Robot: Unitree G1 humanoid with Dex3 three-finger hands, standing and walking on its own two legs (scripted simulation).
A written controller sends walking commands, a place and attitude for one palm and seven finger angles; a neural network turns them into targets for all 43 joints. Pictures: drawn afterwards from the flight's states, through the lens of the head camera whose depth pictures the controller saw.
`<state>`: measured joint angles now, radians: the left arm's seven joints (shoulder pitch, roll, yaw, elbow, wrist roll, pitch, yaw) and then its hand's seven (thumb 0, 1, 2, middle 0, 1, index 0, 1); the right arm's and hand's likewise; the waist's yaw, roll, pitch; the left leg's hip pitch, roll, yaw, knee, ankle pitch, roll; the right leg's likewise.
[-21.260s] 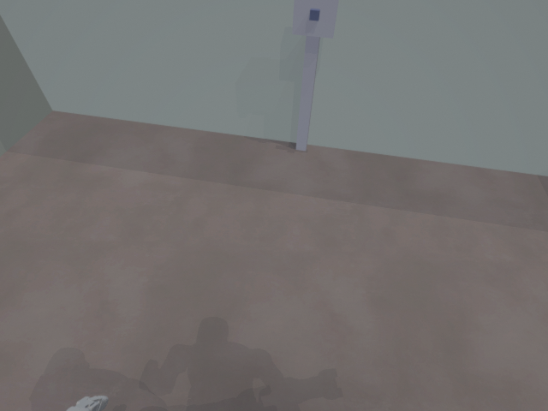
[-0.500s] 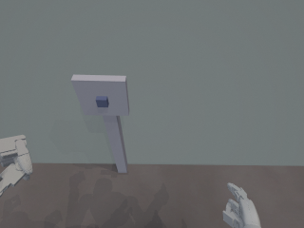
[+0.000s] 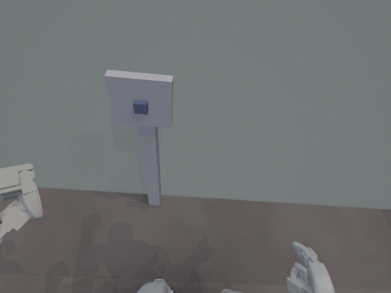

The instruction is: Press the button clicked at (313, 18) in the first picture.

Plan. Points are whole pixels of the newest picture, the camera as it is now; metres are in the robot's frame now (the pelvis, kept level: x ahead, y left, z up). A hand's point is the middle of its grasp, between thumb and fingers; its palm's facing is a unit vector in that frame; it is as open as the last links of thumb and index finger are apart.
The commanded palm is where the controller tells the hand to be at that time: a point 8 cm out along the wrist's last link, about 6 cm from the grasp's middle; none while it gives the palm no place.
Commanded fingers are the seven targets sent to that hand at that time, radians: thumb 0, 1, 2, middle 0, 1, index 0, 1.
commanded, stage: step back with the hand held close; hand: left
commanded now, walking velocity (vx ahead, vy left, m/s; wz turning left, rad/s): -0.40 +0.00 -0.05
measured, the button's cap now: (141, 106) +0.60 +0.18 -0.01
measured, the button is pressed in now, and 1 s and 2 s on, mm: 0 0 0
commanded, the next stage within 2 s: stop stepping back and stand still in 0.30 s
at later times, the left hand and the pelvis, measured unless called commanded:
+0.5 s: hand (8, 270) +0.12 +0.21 +0.19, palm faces +0.20 -0.87 -0.44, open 3.1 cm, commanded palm +0.06 +0.27 +0.20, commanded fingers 0.00 0.90 0.90 -1.30 -1.50 -1.30 -1.50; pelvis -0.09 +0.00 +0.00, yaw -4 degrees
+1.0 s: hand out of the picture +0.04 +0.24 +0.19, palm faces +0.23 -0.85 -0.47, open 3.1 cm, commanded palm +0.00 +0.29 +0.20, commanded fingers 0.00 0.90 0.90 -1.30 -1.50 -1.30 -1.50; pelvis -0.16 +0.02 +0.02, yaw -6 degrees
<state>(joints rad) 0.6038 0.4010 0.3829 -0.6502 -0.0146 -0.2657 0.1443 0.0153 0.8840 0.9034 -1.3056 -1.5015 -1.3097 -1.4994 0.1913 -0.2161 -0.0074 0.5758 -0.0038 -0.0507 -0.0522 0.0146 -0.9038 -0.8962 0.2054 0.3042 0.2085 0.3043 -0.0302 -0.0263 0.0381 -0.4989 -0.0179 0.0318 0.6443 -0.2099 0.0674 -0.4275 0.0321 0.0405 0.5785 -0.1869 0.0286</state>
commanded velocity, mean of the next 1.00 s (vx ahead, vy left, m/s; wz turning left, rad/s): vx -0.05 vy -0.02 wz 0.00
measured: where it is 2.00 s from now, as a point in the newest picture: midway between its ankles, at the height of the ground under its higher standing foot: outside the picture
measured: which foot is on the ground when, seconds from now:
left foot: down 0.00-0.54, up 0.56-0.66, down 0.68-0.96, up 0.98-1.00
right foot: down 0.00-0.00, up 0.02-0.26, down 0.28-0.70, up 0.72-0.92, down 0.94-1.00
